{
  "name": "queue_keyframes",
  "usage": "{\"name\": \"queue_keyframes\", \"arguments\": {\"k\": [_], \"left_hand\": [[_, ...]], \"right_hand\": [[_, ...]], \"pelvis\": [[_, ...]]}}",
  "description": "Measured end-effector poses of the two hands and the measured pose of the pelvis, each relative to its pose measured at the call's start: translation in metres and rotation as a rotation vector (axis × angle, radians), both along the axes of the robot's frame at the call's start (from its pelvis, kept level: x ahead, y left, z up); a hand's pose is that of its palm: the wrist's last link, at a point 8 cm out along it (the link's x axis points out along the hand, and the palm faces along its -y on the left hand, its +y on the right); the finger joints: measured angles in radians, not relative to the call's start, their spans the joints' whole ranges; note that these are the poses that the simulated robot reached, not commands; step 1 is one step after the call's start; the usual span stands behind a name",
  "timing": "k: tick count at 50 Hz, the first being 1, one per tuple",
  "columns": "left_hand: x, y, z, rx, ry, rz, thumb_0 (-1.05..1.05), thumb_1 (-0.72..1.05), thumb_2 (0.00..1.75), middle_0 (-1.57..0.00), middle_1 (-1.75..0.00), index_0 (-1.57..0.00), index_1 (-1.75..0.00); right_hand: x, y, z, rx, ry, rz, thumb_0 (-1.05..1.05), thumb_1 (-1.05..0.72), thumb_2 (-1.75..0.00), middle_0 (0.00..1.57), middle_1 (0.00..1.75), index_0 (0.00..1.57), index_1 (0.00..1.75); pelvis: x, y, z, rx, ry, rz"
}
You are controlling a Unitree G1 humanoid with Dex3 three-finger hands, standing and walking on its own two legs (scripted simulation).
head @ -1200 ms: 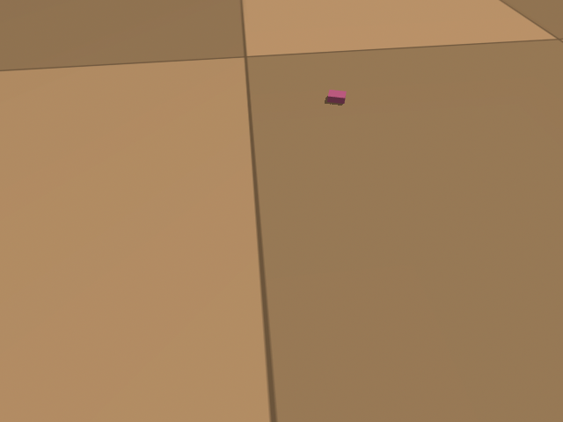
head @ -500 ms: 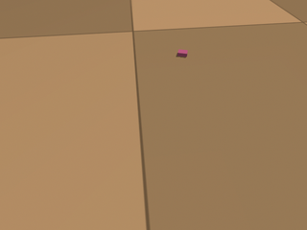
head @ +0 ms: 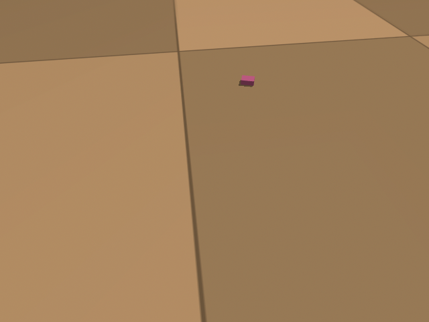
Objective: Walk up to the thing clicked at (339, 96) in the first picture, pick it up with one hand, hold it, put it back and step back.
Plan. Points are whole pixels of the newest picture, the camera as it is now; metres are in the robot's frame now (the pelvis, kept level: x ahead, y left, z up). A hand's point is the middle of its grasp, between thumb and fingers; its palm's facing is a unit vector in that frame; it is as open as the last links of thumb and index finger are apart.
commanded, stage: walk up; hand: left
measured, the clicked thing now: (247, 80) +2.15 -0.24 -0.76
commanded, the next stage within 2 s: none
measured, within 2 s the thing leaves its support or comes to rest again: neither
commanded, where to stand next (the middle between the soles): +1.74 -0.41 m, yaw -13 degrees
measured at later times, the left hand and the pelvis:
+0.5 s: hand (152, 274) +0.25 +0.16 -0.13, palm faces -0.11 -0.92 -0.37, open 7.4 cm; pelvis +0.17 -0.11 +0.00, yaw -9 degrees
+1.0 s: hand (189, 153) +0.63 +0.11 -0.13, palm faces -0.31 -0.88 -0.36, open 7.4 cm; pelvis +0.47 -0.14 -0.01, yaw -14 degrees
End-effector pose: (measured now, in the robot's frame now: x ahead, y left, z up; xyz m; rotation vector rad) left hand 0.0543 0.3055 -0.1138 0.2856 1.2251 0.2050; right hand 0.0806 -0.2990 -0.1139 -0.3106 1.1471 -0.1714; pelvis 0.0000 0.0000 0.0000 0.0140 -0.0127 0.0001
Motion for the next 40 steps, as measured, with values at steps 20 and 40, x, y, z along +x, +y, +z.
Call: {"name": "queue_keyframes", "arguments": {"k": [20, 40], "left_hand": [[0.166, -0.079, 0.027, 0.086, -0.132, -0.133, 0.01, 0.9, 0.9, -0.2, -0.3, -0.21, -0.3], [0.397, -0.103, -0.024, 0.012, -0.001, -0.232, 0.01, 0.9, 0.9, -0.2, -0.3, -0.21, -0.3]], "right_hand": [[0.08, -0.144, -0.009, -0.037, -0.024, -0.118, 0.01, -0.91, -0.9, 0.2, 0.29, 0.2, 0.3], [0.327, -0.139, 0.021, -0.078, -0.171, -0.138, 0.01, -0.9, -0.9, 0.2, 0.3, 0.2, 0.3]], "pelvis": [[0.126, -0.098, -0.013, -0.032, -0.031, -0.136], [0.357, -0.107, -0.021, -0.013, -0.015, -0.211]]}}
